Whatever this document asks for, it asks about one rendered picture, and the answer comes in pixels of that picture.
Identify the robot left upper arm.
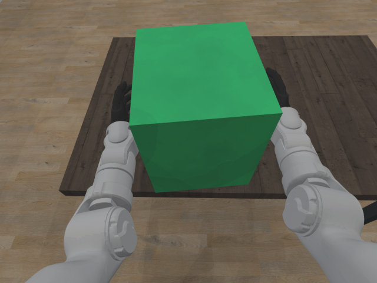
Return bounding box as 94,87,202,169
25,206,137,283

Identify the table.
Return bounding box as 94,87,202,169
59,35,377,225

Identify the robot left hand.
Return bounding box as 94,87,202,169
111,81,132,123

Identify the carton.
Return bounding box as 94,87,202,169
129,21,283,193

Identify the robot right forearm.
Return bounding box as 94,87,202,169
270,107,364,225

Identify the robot right hand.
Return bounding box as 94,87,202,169
266,67,290,108

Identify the robot right upper arm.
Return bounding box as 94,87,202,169
282,183,377,283

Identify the robot left forearm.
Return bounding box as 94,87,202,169
64,121,139,254

